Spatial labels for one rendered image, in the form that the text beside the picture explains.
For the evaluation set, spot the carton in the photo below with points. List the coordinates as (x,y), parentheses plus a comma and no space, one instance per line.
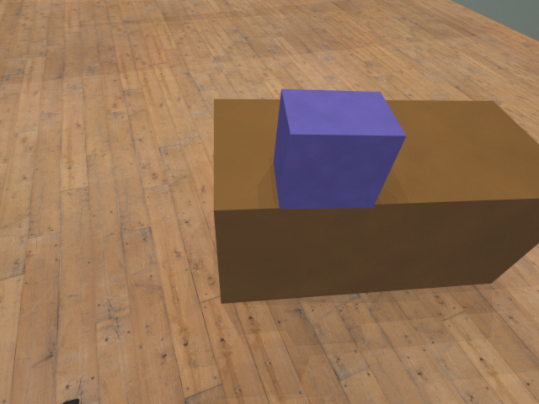
(334,149)

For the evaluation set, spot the pedestal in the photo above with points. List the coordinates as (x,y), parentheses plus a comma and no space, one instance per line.
(460,206)

